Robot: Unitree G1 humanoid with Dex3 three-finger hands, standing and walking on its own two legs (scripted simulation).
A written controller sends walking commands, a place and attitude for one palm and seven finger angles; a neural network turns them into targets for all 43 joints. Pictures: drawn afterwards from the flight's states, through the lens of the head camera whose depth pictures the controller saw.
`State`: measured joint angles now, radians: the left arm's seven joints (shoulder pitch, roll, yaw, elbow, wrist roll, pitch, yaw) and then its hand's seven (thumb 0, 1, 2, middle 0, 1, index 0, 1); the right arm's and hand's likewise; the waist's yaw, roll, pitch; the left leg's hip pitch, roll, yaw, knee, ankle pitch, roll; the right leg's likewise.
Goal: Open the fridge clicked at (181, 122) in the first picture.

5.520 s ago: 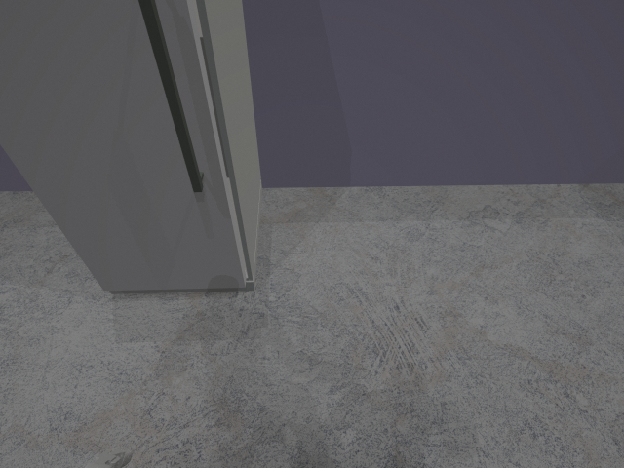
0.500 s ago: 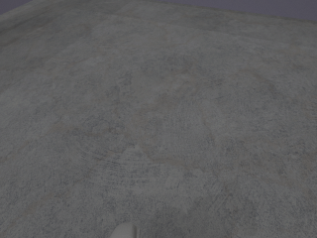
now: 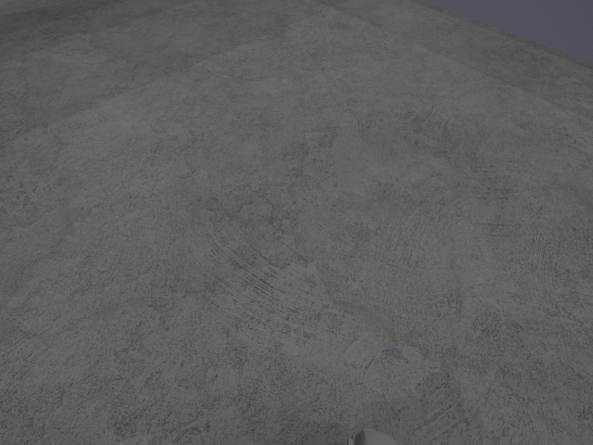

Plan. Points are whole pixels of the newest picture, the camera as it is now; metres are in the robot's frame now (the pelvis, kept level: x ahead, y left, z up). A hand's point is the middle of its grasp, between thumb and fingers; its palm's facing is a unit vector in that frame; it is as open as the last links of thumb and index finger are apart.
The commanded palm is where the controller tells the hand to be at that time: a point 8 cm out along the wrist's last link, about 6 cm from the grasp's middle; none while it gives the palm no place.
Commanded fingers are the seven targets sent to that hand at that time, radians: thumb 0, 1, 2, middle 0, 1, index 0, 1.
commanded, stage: walk to a spot facing it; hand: right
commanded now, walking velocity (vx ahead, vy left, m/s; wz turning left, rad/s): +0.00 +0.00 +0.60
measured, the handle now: out of the picture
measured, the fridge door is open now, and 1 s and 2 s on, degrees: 0 0 0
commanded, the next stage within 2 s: turn to face it in 1.82 s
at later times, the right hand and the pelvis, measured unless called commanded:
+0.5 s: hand out of the picture +0.09 -0.27 -0.17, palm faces -0.22 +0.96 -0.18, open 7.4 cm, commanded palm none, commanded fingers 0.00 -0.90 -0.90 0.20 0.30 0.20 0.30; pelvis -0.02 -0.08 +0.01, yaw +18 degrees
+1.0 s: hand out of the picture +0.13 -0.11 -0.13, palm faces -0.52 +0.81 -0.25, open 7.4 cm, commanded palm none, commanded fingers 0.00 -0.90 -0.90 0.20 0.30 0.20 0.30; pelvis -0.06 -0.01 +0.01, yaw +35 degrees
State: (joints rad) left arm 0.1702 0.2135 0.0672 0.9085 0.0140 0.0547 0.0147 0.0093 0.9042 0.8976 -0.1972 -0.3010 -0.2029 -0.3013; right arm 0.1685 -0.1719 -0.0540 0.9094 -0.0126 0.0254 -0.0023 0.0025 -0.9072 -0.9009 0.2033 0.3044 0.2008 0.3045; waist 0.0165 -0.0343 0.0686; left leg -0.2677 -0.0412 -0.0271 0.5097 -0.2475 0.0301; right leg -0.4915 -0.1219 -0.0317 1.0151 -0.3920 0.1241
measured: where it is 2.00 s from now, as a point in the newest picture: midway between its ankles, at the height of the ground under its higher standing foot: outside the picture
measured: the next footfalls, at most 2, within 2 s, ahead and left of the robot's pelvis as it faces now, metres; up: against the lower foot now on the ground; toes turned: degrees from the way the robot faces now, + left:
right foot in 0.14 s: +0.06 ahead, -0.13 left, +0.00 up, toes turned +1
left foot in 0.78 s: -0.07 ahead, +0.07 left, +0.00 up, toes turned +36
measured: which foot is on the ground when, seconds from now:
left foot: down 0.00-0.16, up 0.18-0.76, down 0.78-1.00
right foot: up 0.00-0.12, down 0.14-0.78, up 0.80-1.00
